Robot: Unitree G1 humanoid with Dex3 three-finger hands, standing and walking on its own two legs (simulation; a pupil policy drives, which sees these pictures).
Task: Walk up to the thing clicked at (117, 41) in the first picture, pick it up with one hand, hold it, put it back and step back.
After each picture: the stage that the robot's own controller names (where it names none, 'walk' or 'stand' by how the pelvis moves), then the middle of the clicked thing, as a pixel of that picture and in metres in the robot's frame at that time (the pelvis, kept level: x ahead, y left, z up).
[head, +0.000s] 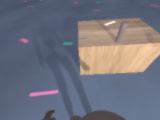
stand; (121, 32) +0.98 -0.30 -0.01
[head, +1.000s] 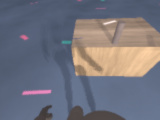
rise first; (117, 33) +0.89 -0.22 +0.02
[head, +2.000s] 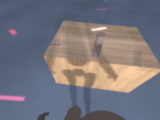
rise first; (97, 46) +0.63 +0.00 +0.03
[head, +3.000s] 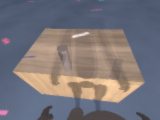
stand; (65, 60) +0.45 +0.24 +0.02
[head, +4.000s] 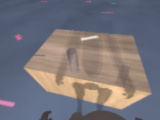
stand; (73, 62) +0.46 +0.19 +0.00
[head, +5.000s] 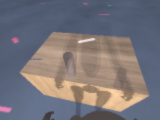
stand; (70, 66) +0.43 +0.20 -0.01
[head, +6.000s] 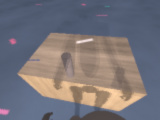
stand; (68, 66) +0.43 +0.21 -0.01
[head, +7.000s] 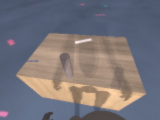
stand; (67, 67) +0.42 +0.22 -0.01
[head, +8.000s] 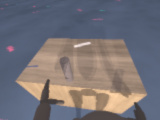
rise first; (67, 70) +0.40 +0.23 -0.01
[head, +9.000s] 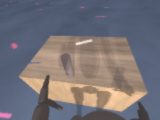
go down; (68, 67) +0.42 +0.24 -0.01
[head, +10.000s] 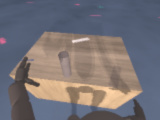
go down; (65, 65) +0.43 +0.22 +0.00
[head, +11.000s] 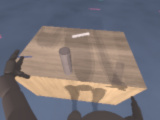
go down; (66, 63) +0.42 +0.20 +0.03
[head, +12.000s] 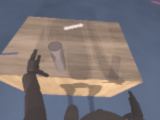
close in; (59, 59) +0.41 +0.22 +0.05
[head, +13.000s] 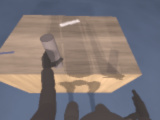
close; (53, 54) +0.45 +0.24 +0.08
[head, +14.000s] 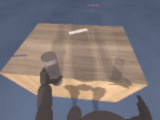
lift; (53, 71) +0.32 +0.25 +0.08
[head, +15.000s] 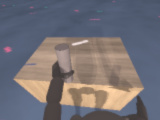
hold; (65, 65) +0.32 +0.18 +0.16
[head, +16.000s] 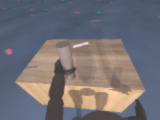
hold; (67, 62) +0.34 +0.17 +0.17
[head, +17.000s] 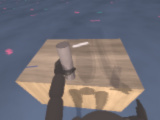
hold; (67, 63) +0.34 +0.17 +0.16
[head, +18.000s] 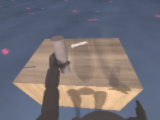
crouch; (61, 56) +0.38 +0.21 +0.18
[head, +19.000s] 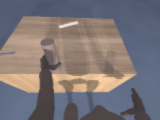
lower; (52, 58) +0.43 +0.24 +0.05
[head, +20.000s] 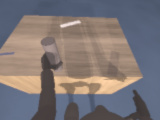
lower; (54, 57) +0.42 +0.24 +0.07
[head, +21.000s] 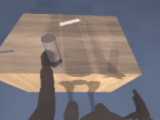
lower; (53, 54) +0.44 +0.23 +0.08
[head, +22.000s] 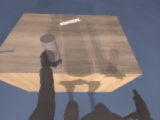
lower; (53, 54) +0.44 +0.24 +0.08
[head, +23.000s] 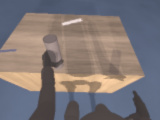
loosen; (55, 55) +0.43 +0.23 +0.08
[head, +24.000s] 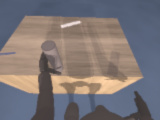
withdraw; (54, 59) +0.41 +0.23 +0.07
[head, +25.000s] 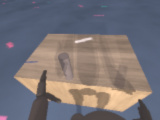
sink last; (66, 68) +0.39 +0.22 +0.03
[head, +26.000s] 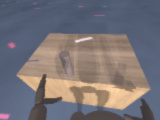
stand; (67, 65) +0.41 +0.23 +0.03
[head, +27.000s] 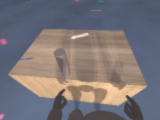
stand; (63, 64) +0.41 +0.24 +0.04
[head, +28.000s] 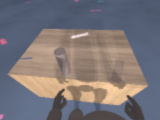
stand; (63, 63) +0.41 +0.23 +0.05
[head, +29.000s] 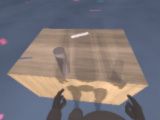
stand; (62, 63) +0.41 +0.24 +0.05
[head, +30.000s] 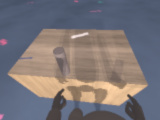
stand; (62, 63) +0.41 +0.24 +0.05
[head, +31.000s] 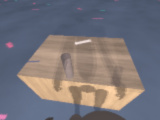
stand; (68, 67) +0.42 +0.22 +0.00
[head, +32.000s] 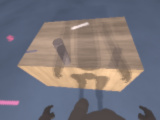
walk; (63, 53) +0.49 +0.27 +0.02
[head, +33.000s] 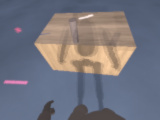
walk; (74, 32) +0.80 +0.22 +0.01
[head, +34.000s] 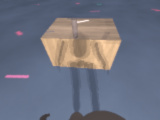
stand; (74, 28) +1.06 +0.27 +0.01
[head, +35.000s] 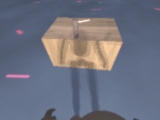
stand; (75, 29) +1.04 +0.25 -0.01
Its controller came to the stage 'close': yes
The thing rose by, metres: 0.22
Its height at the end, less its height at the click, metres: +0.00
